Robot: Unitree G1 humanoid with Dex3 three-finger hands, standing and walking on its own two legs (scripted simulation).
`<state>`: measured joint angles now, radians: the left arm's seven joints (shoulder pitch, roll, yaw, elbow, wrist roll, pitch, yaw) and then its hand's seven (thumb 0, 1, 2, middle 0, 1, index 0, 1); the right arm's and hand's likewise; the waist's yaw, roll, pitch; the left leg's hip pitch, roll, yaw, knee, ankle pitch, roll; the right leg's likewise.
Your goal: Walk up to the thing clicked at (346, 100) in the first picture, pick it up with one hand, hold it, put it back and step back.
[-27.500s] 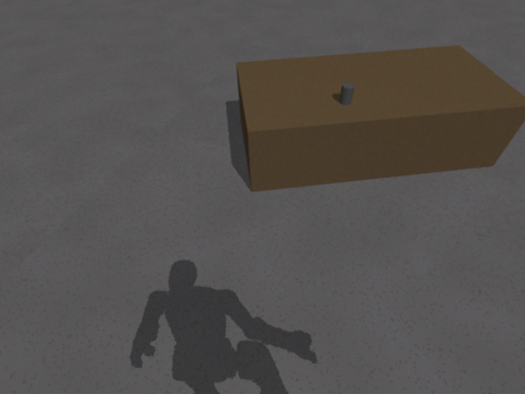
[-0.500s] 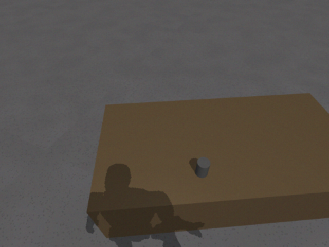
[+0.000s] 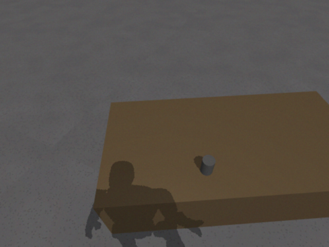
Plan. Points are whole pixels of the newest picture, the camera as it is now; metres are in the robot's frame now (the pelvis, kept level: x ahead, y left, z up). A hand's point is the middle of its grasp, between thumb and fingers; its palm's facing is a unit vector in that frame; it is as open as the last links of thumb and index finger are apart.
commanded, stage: stand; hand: right
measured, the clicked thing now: (207, 165) +0.54 -0.17 -0.35
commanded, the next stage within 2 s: step back in 1.86 s
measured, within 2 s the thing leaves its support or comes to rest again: neither
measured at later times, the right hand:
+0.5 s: hand out of the picture +0.07 -0.24 -0.16, palm faces -0.01 +0.94 -0.34, open 7.4 cm
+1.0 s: hand out of the picture +0.07 -0.25 -0.16, palm faces -0.02 +0.94 -0.34, open 7.4 cm
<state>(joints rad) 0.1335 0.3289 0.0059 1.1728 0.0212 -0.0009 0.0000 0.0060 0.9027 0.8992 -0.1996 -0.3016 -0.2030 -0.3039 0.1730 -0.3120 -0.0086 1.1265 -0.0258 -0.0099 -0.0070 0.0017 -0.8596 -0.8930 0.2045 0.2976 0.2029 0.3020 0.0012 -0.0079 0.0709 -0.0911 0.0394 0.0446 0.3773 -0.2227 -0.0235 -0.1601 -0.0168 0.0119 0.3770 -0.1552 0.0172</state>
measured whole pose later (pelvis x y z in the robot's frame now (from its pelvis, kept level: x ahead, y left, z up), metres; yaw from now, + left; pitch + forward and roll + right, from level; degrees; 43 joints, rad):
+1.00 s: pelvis +0.01 +0.00 +0.00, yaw +0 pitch -3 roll +0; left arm 0.11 0.34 -0.01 1.16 0.01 -0.01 0.00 0.01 0.90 0.90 -0.20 -0.30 -0.20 -0.30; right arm 0.13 -0.34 0.00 1.14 -0.01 -0.01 0.00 0.00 -0.90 -0.90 0.20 0.30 0.20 0.30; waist -0.01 -0.01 0.06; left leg -0.06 0.03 0.04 0.33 -0.22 -0.02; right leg -0.14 -0.02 0.01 0.34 -0.15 0.02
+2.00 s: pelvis +0.00 +0.00 -0.01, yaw +0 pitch -2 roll +0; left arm 0.08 0.37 0.04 1.05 0.00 0.01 0.00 0.01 0.90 0.90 -0.20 -0.30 -0.20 -0.30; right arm 0.08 -0.37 -0.03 1.06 0.00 0.02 0.01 0.00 -0.90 -0.90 0.21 0.30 0.20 0.30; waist 0.00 0.00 0.13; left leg -0.18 0.04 0.04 0.48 -0.27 -0.02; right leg -0.24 -0.02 0.01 0.46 -0.19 0.01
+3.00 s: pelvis -0.21 +0.06 -0.02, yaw -1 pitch -3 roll -1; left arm 0.10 0.40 0.07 0.79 0.02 0.08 0.02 0.01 0.90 0.90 -0.20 -0.30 -0.20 -0.30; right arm 0.16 -0.37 -0.04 0.87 -0.04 0.01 0.00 0.00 -0.90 -0.90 0.21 0.30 0.20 0.30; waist 0.00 -0.05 0.19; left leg -0.29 -0.03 -0.02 0.67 -0.33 0.04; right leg -0.47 0.09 0.13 1.00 -0.51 -0.01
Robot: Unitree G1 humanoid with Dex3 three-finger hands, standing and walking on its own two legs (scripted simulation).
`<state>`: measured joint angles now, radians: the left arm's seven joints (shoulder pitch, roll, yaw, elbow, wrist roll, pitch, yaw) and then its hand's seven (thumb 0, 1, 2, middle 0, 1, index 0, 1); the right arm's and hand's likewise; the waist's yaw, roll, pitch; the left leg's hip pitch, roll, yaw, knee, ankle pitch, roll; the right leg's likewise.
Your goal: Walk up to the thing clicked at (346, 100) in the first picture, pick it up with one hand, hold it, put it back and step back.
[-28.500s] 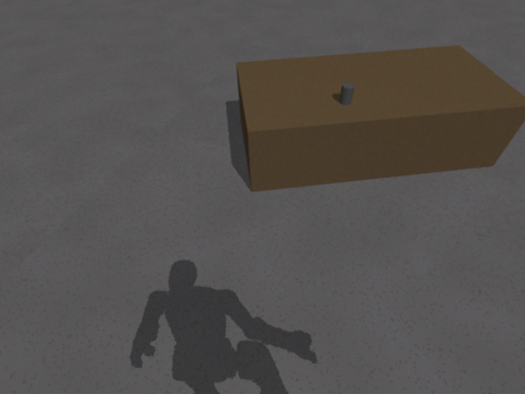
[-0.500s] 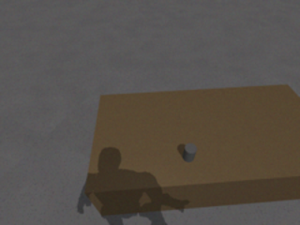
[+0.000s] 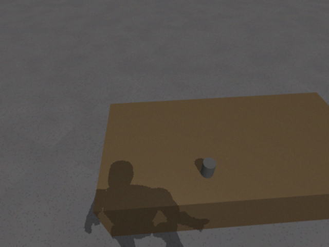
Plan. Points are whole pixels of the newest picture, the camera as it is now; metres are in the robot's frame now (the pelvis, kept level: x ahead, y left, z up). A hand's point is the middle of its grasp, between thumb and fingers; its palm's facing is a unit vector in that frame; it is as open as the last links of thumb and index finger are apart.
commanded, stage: stand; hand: right
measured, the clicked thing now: (208, 167) +0.53 -0.18 -0.35
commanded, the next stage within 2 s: step back in 0.86 s
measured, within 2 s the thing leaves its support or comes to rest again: neither
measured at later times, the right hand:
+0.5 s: hand out of the picture +0.06 -0.25 -0.16, palm faces -0.03 +0.94 -0.33, open 7.4 cm
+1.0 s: hand out of the picture +0.08 -0.27 -0.16, palm faces -0.01 +0.93 -0.36, open 7.4 cm
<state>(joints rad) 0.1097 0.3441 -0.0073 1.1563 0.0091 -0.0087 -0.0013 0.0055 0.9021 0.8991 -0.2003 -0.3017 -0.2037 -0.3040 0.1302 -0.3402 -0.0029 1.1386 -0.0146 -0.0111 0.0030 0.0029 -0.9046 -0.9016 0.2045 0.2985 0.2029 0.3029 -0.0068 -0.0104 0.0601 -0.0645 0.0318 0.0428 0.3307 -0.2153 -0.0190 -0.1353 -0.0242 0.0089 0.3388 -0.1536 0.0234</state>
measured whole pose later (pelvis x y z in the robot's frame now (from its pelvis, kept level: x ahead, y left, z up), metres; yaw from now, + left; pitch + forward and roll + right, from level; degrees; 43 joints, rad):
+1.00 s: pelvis -0.01 +0.00 -0.01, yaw +0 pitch -2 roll +0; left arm 0.08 0.37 0.04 1.05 0.00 0.01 0.00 0.01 0.90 0.90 -0.20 -0.30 -0.20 -0.30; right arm 0.08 -0.37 -0.03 1.06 0.00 0.02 0.01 0.00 -0.90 -0.90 0.21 0.30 0.20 0.30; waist 0.00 0.00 0.13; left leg -0.18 0.04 0.04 0.48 -0.27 -0.02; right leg -0.24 -0.02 0.01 0.46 -0.19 0.01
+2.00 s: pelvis -0.22 +0.05 -0.03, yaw -1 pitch -3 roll -1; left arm 0.10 0.40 0.07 0.79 0.02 0.08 0.02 0.01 0.90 0.90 -0.20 -0.30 -0.20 -0.30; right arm 0.16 -0.37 -0.04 0.87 -0.04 0.01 0.00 0.00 -0.90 -0.90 0.21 0.30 0.20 0.30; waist 0.00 -0.05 0.19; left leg -0.29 -0.03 -0.02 0.67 -0.33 0.04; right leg -0.47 0.09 0.13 1.00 -0.51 -0.01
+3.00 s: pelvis -0.55 -0.03 -0.04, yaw -2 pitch -2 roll -2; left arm 0.13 0.37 0.06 0.84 0.03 0.04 0.00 0.01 0.90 0.90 -0.20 -0.30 -0.20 -0.30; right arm 0.09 -0.43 -0.04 0.81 -0.03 0.04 -0.02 0.00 -0.90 -0.90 0.21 0.30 0.21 0.30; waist 0.00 0.06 0.17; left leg -0.49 0.08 -0.07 0.75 -0.28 -0.01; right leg -0.25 0.05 0.01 0.69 -0.42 -0.01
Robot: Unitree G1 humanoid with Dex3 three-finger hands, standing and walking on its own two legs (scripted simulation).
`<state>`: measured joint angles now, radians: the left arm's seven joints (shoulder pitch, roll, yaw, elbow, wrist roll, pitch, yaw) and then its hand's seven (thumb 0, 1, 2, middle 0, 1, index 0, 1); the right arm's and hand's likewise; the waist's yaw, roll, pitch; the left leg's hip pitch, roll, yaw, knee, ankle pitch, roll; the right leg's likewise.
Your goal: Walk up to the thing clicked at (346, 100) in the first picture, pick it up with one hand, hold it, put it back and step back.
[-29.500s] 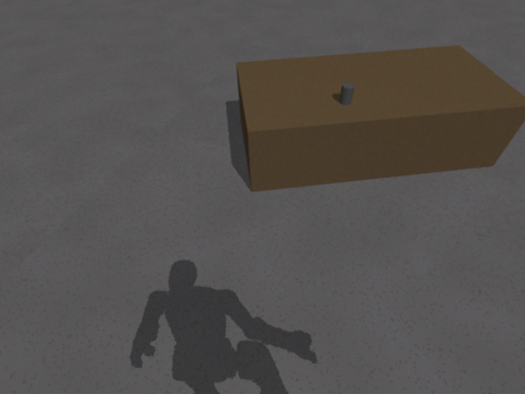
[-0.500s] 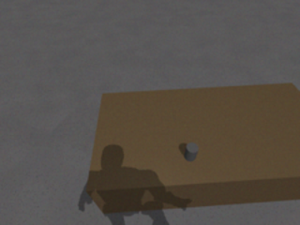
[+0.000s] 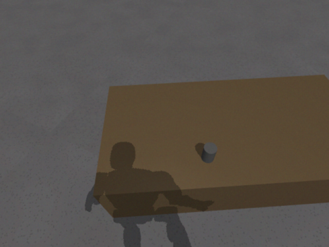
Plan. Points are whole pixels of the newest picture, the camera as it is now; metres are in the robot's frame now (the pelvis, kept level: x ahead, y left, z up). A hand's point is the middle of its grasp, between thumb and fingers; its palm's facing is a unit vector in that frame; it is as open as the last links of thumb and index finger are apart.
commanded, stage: step back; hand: right
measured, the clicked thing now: (208, 152) +0.54 -0.18 -0.34
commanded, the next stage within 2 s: none
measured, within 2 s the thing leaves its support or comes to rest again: neither
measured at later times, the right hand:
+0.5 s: hand out of the picture -0.05 -0.23 -0.15, palm faces +0.02 +0.90 -0.43, open 7.4 cm
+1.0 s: hand out of the picture -0.12 -0.21 -0.15, palm faces -0.05 +0.90 -0.44, open 7.4 cm
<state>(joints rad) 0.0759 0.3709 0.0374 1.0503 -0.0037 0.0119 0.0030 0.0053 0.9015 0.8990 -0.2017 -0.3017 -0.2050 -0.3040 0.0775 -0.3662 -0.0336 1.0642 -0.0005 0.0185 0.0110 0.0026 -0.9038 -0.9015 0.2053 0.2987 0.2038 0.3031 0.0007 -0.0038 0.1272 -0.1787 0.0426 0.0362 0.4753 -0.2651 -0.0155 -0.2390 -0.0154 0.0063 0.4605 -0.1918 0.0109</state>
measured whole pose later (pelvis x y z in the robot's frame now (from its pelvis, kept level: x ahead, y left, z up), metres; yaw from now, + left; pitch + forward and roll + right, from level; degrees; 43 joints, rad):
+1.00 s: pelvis -0.21 +0.06 -0.02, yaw -1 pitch -3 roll -1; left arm 0.10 0.40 0.07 0.79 0.02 0.08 0.02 0.01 0.90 0.90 -0.20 -0.30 -0.20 -0.30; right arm 0.16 -0.37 -0.04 0.87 -0.04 0.01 0.00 0.00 -0.90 -0.90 0.21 0.30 0.20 0.30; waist 0.00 -0.05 0.19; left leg -0.29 -0.03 -0.02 0.67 -0.33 0.04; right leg -0.47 0.09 0.13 1.00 -0.51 -0.01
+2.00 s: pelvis -0.54 -0.03 -0.03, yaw -2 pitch -2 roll -2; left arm 0.13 0.37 0.06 0.84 0.03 0.04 0.00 0.01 0.90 0.90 -0.20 -0.30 -0.20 -0.30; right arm 0.09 -0.43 -0.04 0.81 -0.03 0.04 -0.02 0.00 -0.90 -0.90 0.21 0.30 0.21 0.30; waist 0.00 0.06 0.17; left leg -0.49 0.08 -0.07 0.75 -0.28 -0.01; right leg -0.25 0.05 0.01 0.69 -0.42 -0.01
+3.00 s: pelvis -0.61 +0.00 -0.01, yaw +1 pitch -2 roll -1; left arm 0.15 0.39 0.03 1.03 0.00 -0.03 0.00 0.01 0.90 0.90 -0.20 -0.30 -0.20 -0.30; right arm 0.12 -0.33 -0.03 1.04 -0.02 -0.02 0.01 0.00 -0.90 -0.90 0.21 0.30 0.20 0.30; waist 0.01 -0.02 0.07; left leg -0.22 0.02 0.03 0.57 -0.31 0.01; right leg -0.22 -0.01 0.03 0.54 -0.28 0.03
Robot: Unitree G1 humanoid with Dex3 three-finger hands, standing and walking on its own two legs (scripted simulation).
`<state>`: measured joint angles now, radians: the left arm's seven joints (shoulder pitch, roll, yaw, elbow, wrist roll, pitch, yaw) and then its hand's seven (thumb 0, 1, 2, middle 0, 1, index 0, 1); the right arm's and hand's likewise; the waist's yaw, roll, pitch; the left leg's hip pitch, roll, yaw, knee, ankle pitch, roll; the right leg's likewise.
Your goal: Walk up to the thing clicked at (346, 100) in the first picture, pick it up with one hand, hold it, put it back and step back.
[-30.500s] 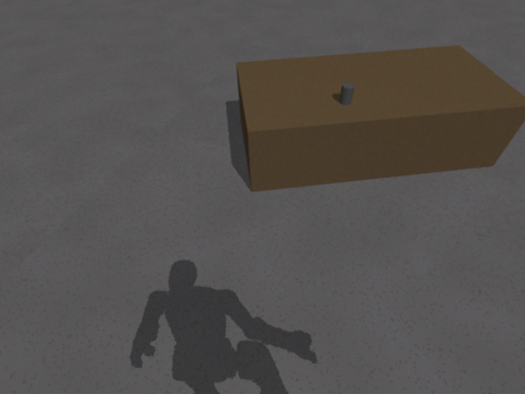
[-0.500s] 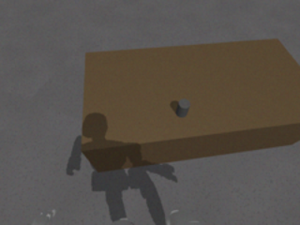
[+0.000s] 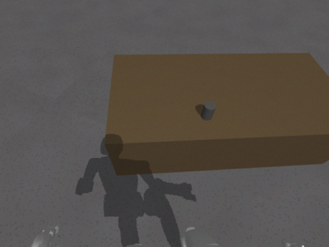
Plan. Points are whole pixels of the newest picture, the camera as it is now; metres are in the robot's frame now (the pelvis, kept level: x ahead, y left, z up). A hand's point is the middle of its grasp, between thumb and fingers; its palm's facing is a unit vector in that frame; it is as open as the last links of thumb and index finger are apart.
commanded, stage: step back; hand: right
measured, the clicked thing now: (208, 110) +0.75 -0.22 -0.32
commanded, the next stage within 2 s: none
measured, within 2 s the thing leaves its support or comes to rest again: neither
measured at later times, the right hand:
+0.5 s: hand out of the picture -0.07 -0.33 -0.14, palm faces +0.02 +0.91 -0.41, open 7.4 cm
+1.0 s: hand out of the picture -0.20 -0.36 -0.15, palm faces -0.02 +0.91 -0.42, open 7.4 cm
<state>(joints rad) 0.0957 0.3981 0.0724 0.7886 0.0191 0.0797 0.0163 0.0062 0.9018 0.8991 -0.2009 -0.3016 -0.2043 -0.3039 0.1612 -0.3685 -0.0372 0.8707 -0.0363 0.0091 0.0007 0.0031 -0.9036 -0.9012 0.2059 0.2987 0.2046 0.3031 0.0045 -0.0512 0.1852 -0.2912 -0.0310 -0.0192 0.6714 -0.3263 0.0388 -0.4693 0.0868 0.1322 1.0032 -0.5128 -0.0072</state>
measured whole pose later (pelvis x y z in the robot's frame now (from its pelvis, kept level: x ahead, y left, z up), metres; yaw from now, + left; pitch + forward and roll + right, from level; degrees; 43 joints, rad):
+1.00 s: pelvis -0.33 -0.09 -0.01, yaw -1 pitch -2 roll -2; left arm 0.13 0.37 0.06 0.84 0.03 0.04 0.00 0.01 0.90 0.90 -0.20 -0.30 -0.20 -0.30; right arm 0.09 -0.43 -0.04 0.81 -0.03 0.04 -0.02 0.00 -0.90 -0.90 0.21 0.30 0.21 0.30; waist 0.00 0.06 0.17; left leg -0.49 0.08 -0.07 0.75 -0.28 -0.01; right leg -0.25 0.05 0.01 0.69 -0.42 -0.01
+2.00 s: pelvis -0.40 -0.06 +0.01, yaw +2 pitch -2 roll -1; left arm 0.15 0.39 0.03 1.03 0.00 -0.03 0.00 0.01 0.90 0.90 -0.20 -0.30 -0.20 -0.30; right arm 0.12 -0.33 -0.03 1.04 -0.02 -0.02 0.01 0.00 -0.90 -0.90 0.21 0.30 0.20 0.30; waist 0.01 -0.02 0.07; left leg -0.22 0.02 0.03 0.57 -0.31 0.01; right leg -0.22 -0.01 0.03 0.54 -0.28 0.03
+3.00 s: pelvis -0.40 -0.07 +0.03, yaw +2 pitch -2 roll +0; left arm 0.11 0.36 -0.01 1.14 0.01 -0.02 0.00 0.01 0.90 0.90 -0.20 -0.30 -0.20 -0.30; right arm 0.10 -0.34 -0.01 1.16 -0.01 -0.01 0.02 0.00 -0.90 -0.90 0.20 0.30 0.20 0.30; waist -0.01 -0.01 0.05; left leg -0.11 0.02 0.02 0.32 -0.17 -0.01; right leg -0.12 -0.01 0.02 0.32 -0.16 0.01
